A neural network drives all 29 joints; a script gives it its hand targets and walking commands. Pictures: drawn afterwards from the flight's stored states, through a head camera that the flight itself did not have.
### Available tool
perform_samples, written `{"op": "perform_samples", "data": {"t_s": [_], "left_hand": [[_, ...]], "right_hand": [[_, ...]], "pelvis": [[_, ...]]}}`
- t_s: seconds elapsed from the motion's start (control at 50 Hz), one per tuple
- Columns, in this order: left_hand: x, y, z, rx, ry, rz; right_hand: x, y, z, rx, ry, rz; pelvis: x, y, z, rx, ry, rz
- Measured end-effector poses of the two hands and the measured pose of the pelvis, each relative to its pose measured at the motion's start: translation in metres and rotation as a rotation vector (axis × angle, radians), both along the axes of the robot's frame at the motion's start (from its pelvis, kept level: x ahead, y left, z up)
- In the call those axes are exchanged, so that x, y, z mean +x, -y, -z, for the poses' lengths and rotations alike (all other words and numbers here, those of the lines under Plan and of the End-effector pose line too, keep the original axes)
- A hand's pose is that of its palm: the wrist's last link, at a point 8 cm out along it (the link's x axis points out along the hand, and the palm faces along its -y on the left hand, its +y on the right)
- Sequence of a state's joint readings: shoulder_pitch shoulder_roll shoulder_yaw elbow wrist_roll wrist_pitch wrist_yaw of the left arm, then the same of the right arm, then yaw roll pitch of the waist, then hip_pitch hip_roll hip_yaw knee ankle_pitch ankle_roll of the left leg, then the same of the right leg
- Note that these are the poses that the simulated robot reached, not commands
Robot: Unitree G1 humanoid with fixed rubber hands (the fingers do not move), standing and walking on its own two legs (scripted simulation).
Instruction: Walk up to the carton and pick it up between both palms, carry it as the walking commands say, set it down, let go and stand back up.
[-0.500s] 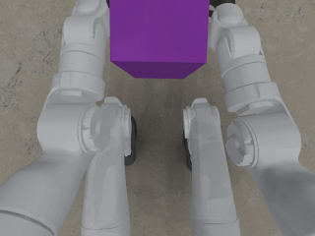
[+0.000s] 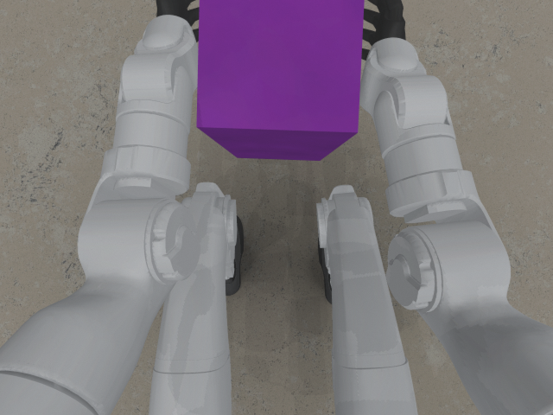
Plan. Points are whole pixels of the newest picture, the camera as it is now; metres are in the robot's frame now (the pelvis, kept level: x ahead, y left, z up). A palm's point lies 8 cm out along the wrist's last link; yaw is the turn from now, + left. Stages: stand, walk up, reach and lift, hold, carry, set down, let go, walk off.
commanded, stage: reach and lift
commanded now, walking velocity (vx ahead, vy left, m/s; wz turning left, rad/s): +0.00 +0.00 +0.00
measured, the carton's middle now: (280, 71) +0.51 +0.00 -0.10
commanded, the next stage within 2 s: none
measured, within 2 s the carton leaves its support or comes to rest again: neither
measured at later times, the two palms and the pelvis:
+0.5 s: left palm (153, 2) +0.52 +0.12 +0.04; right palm (406, 23) +0.50 -0.11 +0.03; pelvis +0.01 +0.00 +0.06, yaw +0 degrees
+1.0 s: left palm out of the picture +0.49 +0.12 +0.11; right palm out of the picture +0.47 -0.11 +0.12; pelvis +0.01 +0.00 +0.12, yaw -1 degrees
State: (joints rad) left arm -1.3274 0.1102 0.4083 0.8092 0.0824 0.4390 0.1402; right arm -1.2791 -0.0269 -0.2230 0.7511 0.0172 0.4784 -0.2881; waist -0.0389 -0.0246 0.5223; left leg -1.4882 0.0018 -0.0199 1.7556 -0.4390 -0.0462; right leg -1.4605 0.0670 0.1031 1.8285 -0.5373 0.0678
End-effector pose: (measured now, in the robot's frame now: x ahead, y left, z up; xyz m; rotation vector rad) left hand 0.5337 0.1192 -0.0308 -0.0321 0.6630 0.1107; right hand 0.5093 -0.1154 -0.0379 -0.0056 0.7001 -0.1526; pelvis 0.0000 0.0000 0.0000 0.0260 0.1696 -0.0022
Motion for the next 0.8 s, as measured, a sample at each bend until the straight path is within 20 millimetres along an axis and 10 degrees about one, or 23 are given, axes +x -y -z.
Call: {"op": "perform_samples", "data": {"t_s": [0.8], "left_hand": [[-0.034,-0.003,-0.119,0.011,0.017,-0.017]], "right_hand": [[-0.023,-0.001,-0.127,0.002,0.018,-0.014]], "pelvis": [[0.011,0.002,-0.096,-0.003,0.125,0.011]]}}
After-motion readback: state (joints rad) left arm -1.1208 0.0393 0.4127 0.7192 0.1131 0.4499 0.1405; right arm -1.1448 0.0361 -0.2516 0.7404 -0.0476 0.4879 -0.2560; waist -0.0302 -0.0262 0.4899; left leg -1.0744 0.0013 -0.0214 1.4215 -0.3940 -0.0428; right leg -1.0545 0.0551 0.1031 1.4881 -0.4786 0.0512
